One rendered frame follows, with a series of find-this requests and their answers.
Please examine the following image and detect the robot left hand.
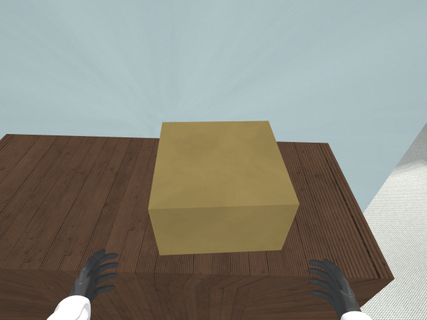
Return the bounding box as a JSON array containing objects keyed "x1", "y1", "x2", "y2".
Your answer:
[{"x1": 69, "y1": 249, "x2": 119, "y2": 304}]

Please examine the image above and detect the robot left forearm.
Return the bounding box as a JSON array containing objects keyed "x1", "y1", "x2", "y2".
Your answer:
[{"x1": 47, "y1": 295, "x2": 91, "y2": 320}]

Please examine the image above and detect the carton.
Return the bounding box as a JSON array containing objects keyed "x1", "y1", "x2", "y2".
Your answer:
[{"x1": 148, "y1": 121, "x2": 300, "y2": 255}]

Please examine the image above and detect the robot right hand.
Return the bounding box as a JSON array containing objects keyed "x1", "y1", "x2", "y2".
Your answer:
[{"x1": 307, "y1": 259, "x2": 362, "y2": 320}]

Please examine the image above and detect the pedestal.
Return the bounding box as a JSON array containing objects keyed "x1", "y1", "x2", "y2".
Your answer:
[{"x1": 0, "y1": 134, "x2": 394, "y2": 320}]

